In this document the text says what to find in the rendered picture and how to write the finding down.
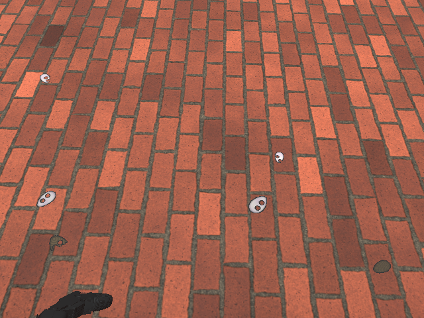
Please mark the left robot hand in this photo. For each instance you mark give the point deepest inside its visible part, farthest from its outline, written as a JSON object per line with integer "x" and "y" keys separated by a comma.
{"x": 76, "y": 304}

